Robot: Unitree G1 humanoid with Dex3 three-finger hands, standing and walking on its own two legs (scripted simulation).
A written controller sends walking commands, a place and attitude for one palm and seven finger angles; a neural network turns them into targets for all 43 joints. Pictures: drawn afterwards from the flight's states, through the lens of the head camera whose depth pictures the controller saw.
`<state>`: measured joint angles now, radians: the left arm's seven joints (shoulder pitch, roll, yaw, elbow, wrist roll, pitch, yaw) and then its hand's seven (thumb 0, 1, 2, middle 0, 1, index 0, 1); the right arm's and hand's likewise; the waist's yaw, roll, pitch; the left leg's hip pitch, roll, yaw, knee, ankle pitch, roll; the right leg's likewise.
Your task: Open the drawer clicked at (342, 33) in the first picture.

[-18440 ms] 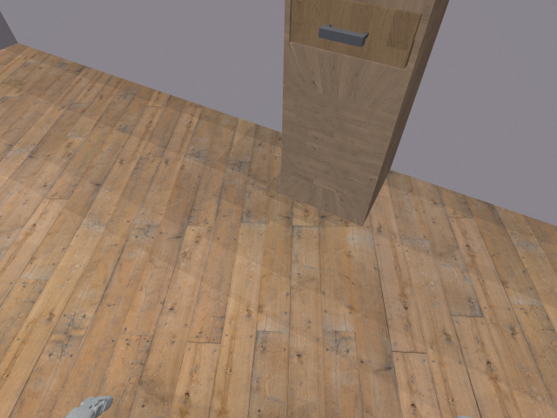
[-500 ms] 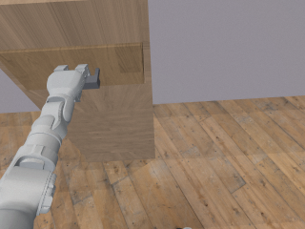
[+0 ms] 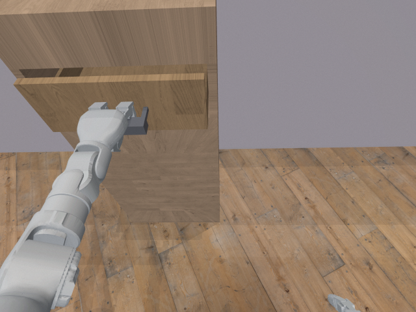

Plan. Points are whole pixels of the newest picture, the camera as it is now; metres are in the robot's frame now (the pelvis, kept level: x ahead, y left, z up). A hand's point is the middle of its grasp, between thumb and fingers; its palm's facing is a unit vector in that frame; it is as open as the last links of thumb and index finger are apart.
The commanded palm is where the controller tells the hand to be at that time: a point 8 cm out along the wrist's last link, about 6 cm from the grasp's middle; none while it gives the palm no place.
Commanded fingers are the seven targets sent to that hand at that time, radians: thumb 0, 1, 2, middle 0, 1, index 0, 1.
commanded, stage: pull the drawer open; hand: left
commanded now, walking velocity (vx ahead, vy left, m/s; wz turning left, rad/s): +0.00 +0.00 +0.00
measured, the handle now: (116, 118) +0.49 +0.22 +0.07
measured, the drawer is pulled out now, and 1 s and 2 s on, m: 0.04 0.23 0.30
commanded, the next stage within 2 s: open the thumb to release the handle in 1.62 s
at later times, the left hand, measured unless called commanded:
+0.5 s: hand (107, 170) +0.37 +0.21 +0.05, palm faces +0.03 -0.06 -1.00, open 5.9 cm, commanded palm +0.32 +0.23 +0.11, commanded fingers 0.00 0.90 0.90 -0.40 -1.35 -0.40 -1.35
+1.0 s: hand (92, 227) +0.25 +0.21 +0.05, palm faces +0.01 -0.10 -0.99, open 6.0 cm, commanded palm +0.21 +0.22 +0.11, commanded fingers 0.00 0.90 0.90 -0.40 -1.35 -0.40 -1.35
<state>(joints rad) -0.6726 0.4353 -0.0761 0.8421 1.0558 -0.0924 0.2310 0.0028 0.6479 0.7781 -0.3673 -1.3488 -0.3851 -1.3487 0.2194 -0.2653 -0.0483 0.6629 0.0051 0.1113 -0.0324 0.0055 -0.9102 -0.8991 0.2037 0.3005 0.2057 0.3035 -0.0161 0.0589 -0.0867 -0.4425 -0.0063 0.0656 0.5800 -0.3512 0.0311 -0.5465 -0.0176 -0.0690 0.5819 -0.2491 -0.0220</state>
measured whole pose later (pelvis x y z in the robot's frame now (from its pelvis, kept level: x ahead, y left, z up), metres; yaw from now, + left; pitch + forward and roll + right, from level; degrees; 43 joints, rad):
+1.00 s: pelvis +0.00 +0.00 +0.01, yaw -1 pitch +4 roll +0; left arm 0.19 0.39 -0.09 -0.06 1.00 -0.01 0.19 0.05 0.65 0.76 -0.30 -1.35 -0.42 -1.35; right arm 0.07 -0.23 0.00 0.59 -0.01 0.09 0.00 0.01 -0.91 -0.90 0.20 0.30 0.21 0.30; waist 0.10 0.08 -0.04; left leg -0.22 0.00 0.08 0.48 -0.33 0.02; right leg -0.34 0.00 -0.05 0.52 -0.24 -0.03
